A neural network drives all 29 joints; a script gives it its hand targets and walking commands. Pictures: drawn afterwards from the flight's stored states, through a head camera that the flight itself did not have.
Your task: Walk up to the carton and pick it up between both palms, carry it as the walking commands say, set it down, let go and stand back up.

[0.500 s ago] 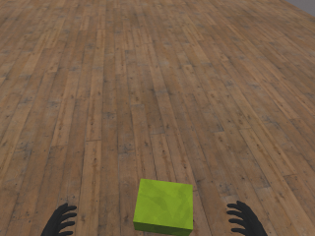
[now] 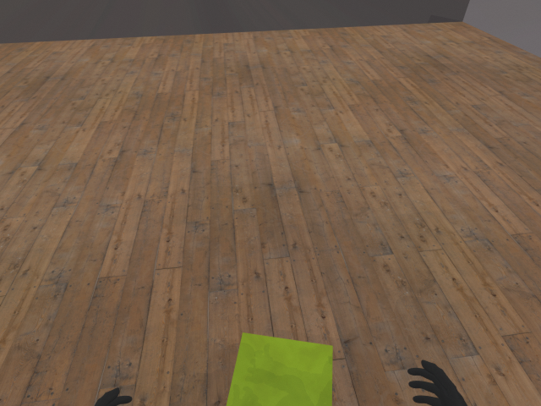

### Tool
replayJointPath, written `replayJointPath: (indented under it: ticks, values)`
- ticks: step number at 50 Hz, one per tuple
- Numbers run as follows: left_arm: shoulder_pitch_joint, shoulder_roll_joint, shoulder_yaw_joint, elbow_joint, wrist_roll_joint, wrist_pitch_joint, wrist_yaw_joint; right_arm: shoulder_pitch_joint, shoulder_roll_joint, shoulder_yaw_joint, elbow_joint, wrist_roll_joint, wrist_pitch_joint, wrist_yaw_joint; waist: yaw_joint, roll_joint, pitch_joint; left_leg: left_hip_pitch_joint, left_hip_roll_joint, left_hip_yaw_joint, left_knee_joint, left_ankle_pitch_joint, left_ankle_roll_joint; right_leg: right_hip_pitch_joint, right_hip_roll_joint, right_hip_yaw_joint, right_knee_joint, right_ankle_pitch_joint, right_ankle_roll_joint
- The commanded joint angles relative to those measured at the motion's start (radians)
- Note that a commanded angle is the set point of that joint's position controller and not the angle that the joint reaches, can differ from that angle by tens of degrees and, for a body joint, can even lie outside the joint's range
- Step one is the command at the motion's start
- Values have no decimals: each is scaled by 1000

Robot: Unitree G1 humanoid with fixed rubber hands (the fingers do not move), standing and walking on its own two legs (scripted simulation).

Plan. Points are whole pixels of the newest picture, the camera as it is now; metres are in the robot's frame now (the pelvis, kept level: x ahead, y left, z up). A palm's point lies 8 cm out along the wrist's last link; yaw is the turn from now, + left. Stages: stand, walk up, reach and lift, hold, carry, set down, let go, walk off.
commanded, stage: stand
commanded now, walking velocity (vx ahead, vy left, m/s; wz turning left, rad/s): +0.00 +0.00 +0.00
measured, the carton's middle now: (282, 386) +0.41 -0.04 -0.68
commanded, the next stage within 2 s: none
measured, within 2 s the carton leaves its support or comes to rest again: neither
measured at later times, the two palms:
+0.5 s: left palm out of the picture +0.09 +0.27 -0.11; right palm out of the picture +0.08 -0.28 -0.11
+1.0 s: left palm out of the picture -0.01 +0.30 -0.11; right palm out of the picture -0.04 -0.27 -0.12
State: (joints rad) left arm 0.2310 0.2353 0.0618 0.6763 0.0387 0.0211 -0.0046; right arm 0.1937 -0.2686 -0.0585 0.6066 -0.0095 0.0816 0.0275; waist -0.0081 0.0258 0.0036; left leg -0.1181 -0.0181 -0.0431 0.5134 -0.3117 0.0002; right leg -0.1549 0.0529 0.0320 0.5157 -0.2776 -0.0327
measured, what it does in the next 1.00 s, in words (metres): stands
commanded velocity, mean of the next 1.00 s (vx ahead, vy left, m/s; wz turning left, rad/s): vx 0.00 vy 0.00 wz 0.00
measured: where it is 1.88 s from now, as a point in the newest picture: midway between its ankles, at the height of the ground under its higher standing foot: outside the picture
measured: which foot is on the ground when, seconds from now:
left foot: down 0.00-1.00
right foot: down 0.00-1.00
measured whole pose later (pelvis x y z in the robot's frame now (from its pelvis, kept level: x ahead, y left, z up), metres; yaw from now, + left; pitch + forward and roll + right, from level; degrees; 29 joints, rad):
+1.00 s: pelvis -0.04 +0.02 +0.01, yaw -1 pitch -5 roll +1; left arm 0.27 0.30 0.05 1.05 0.01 0.00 0.02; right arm 0.32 -0.31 -0.04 1.01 0.00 -0.02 -0.02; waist 0.00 0.00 0.02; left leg -0.13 -0.04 -0.01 0.39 -0.19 0.02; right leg -0.18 0.03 0.07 0.41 -0.15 -0.01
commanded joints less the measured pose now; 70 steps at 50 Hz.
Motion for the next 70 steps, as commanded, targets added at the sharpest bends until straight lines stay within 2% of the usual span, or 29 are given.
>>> replayJointPath:
  ticks: [1, 4, 6, 8, 12, 15, 16, 18, 21, 25, 27, 28, 31, 32, 34, 36, 37, 39, 40, 41, 43, 50, 52, 54, 56, 59, 62, 64, 70]
  values:
    - [-74, 209, 64, -41, -26, -76, 29, -34, -128, -60, 8, -7, -122, -23, -16, -120, 20, -37, 58, -62, -46, 119, -1, -130, -146, 189, -211, 35, 3]
    - [-47, 252, 74, 8, -14, -101, 36, -1, -171, -67, 76, -1, -124, -36, 6, -65, -54, -67, 49, -60, -42, 156, -17, 16, -177, 211, -147, 425, 68]
    - [-2, 194, 44, 45, -22, -87, 37, 21, -207, -69, 95, -12, -129, -47, 1, -78, -73, -22, 55, -25, -39, 254, 0, 27, -142, 145, -103, 577, 38]
    - [-31, 228, 55, 62, -17, -84, 44, 33, -165, -51, 128, 3, -140, -50, -12, -100, -117, -5, 79, -47, -48, 346, -1, 63, -138, 126, -77, 582, 13]
    - [0, 177, 30, 92, -20, -65, 40, 47, -192, -43, 144, -7, -144, -63, 10, 9, -167, 27, 103, -55, -41, 506, 18, 80, -125, 90, -46, 531, 25]
    - [-22, 197, 39, 129, -16, -51, 55, 12, -229, -51, 172, -8, -114, -72, 36, -60, -134, 2, 71, -23, -19, 368, -3, 111, -150, 123, -62, 650, 36]
    - [-11, 215, 33, 149, -20, -47, 57, 46, -208, -46, 187, -9, -115, -72, 15, -97, -135, 19, 78, -43, -56, 330, 13, 86, -144, 120, -94, 570, 23]
    - [-20, 205, 38, 169, -7, -47, 60, 50, -165, -25, 195, -1, -112, -70, 20, 34, -71, 8, 93, -57, -79, 336, 3, 59, -133, 129, -92, 447, 14]
    - [-33, 242, 35, 175, -19, -49, 47, 21, -182, -24, 217, 2, -113, -76, 16, -82, 20, -41, 91, -71, -118, 332, 7, 25, -124, 113, -96, 416, 20]
    - [-24, 185, 26, 220, -4, -47, 49, 63, -208, -34, 257, 3, -114, -68, 7, 28, 60, -32, 101, -64, -141, 210, 13, -30, -144, 147, -162, 215, 11]
    - [-28, 187, 17, 230, -21, -58, 38, 84, -206, -31, 287, 15, -122, -74, -9, -11, 25, 37, 123, -97, -154, 242, 29, -56, -132, 130, -150, 225, 4]
    - [-18, 201, 19, 249, -16, -59, 44, 25, -180, -27, 269, 4, -119, -62, 22, -61, 23, 32, 117, -104, -157, 225, 31, -37, -119, 130, -144, 193, 1]
    - [-52, 208, 18, 241, -26, -47, 40, 56, -219, -32, 293, 7, -130, -61, 3, 29, 96, -38, 108, -83, -166, 158, 36, -63, -131, 147, -179, 162, 1]
    - [-32, 187, 14, 259, -38, -54, 42, 51, -206, -35, 304, 12, -129, -63, 21, -60, 66, -37, 112, -108, -194, 153, 31, -24, -136, 144, -174, 127, 5]
    - [-56, 192, 17, 263, -30, -47, 39, 17, -209, -34, 295, -5, -129, -65, 27, 16, 78, 9, 116, -94, -202, 128, 27, -73, -134, 161, -183, 84, -4]
    - [-24, 241, 19, 272, -28, -53, 33, 28, -241, -34, 304, 4, -131, -67, 28, -4, 67, -33, 112, -104, -209, 78, 32, -38, -126, 152, -202, 68, 3]
    - [-85, 261, 29, 275, -21, -57, 48, 35, -207, -33, 310, 4, -137, -60, -14, -68, 125, -53, 119, -124, -224, 75, 24, -82, -131, 165, -203, 35, -4]
    - [-41, 204, 16, 304, -15, -48, 36, 62, -170, -20, 332, 14, -137, -57, 17, -96, 93, -46, 107, -118, -236, 2, 30, -67, -133, 159, -222, -45, -2]
    - [-39, 248, 21, 287, -36, -46, 28, 66, -215, -26, 329, 13, -135, -53, 17, -82, 132, -67, 108, -118, -227, -10, 20, -106, -133, 183, -226, -71, 1]
    - [-2, 229, 17, 306, -26, -51, 38, 62, -178, -18, 332, 14, -128, -54, 13, 29, 66, -50, 103, -96, -220, -52, 30, -69, -144, 195, -244, -76, -4]
    - [-25, 229, 17, 311, -15, -44, 36, 114, -190, -24, 342, 11, -125, -52, -11, -35, 92, -54, 86, -101, -230, -78, 10, -109, -129, 183, -244, -178, 6]
    - [14, 205, 7, 294, -23, -43, 30, 51, -257, -34, 312, -3, -126, -60, 31, -4, 83, -195, 119, -164, -299, -230, 28, -20, -95, 129, -145, -56, 18]
    - [5, 216, -2, 303, -19, -47, 25, 71, -228, -29, 317, 4, -129, -58, 10, -67, 70, -143, 120, -158, -284, -158, 33, -60, -100, 121, -160, -49, 12]
    - [-24, 199, -2, 283, -6, -56, 29, 70, -203, -27, 319, 3, -130, -62, 4, -6, 38, -106, 116, -131, -244, -99, 31, -61, -123, 152, -182, -58, 5]
    - [-18, 277, 13, 282, -23, -49, 36, 57, -205, -30, 309, 6, -120, -58, 3, -69, 75, -111, 110, -143, -260, -98, 27, -112, -134, 153, -209, -111, -4]
    - [4, 232, -7, 299, -17, -51, 36, 106, -219, -27, 317, 13, -123, -48, 3, -17, 142, -154, 75, -110, -215, -92, 22, -115, -155, 211, -241, -147, 2]
    - [-81, 270, 8, 271, -25, -57, 37, 73, -235, -37, 293, 10, -129, -47, -20, -97, 70, -86, 101, -113, -211, -30, 23, -133, -154, 202, -250, -130, 4]
    - [19, 225, -14, 287, -37, -52, 34, 93, -252, -34, 304, 9, -140, -49, 22, -45, 60, -116, 126, -142, -244, -82, 42, -87, -139, 177, -213, -37, -6]
    - [0, 236, -9, 304, -14, -59, 42, 113, -205, -23, 318, 10, -135, -55, 7, -16, 63, -75, 109, -104, -219, 7, 36, -72, -163, 188, -238, -8, -11]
